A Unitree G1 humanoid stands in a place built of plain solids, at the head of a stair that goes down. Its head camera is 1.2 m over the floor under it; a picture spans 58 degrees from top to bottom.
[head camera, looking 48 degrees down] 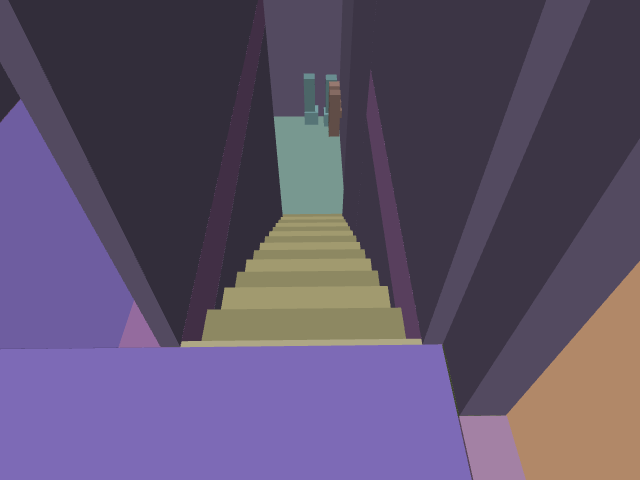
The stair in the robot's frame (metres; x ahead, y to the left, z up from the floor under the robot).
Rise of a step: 0.20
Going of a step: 0.24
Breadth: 0.74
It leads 1 degrees to the left of straight ahead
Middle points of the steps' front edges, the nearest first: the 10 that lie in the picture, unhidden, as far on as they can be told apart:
0.67 0.06 0.00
0.91 0.06 -0.20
1.16 0.06 -0.40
1.40 0.07 -0.60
1.65 0.07 -0.80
1.89 0.07 -1.00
2.14 0.07 -1.20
2.38 0.08 -1.39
2.63 0.08 -1.59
2.87 0.08 -1.79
